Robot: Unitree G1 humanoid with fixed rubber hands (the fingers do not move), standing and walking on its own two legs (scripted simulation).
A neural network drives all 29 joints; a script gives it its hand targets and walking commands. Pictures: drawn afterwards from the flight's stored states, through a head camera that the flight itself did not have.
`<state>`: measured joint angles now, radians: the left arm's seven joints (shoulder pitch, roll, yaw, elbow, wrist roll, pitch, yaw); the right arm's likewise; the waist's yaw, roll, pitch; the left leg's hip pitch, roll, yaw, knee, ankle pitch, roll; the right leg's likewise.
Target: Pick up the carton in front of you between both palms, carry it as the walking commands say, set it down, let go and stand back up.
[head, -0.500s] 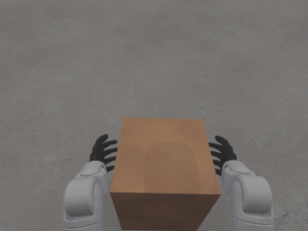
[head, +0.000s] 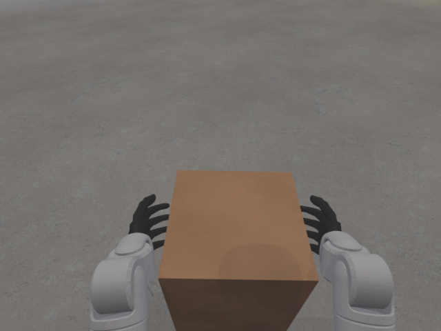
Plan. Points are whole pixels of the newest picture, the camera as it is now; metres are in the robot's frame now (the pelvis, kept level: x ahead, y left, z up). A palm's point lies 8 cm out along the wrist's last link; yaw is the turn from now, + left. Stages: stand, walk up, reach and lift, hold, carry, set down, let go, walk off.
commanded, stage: carry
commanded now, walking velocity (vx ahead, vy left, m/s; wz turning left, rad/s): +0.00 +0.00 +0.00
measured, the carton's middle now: (232, 254) +0.27 +0.01 +0.02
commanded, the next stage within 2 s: hold in 1.78 s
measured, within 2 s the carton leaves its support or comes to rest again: neither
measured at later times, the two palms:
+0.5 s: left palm (156, 266) +0.23 +0.14 +0.05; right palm (330, 267) +0.23 -0.16 +0.05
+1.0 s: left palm (149, 278) +0.22 +0.15 +0.03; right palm (322, 283) +0.21 -0.15 +0.03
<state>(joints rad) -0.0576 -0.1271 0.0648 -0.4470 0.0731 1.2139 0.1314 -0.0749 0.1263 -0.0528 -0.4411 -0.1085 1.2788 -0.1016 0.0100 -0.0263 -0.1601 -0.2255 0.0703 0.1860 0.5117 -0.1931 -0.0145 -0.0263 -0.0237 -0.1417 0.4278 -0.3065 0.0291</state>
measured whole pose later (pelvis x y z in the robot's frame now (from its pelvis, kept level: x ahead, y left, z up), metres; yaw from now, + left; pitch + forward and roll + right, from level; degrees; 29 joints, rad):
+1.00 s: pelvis -0.08 +0.01 -0.01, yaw +0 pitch +1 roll +0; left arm -0.21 -0.14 0.14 0.13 0.22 0.68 0.06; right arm -0.20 0.14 -0.17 0.13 -0.23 0.71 -0.03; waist 0.00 0.00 -0.04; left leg -0.31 0.09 0.20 0.50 -0.20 0.00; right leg -0.27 -0.03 -0.14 0.50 -0.25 -0.03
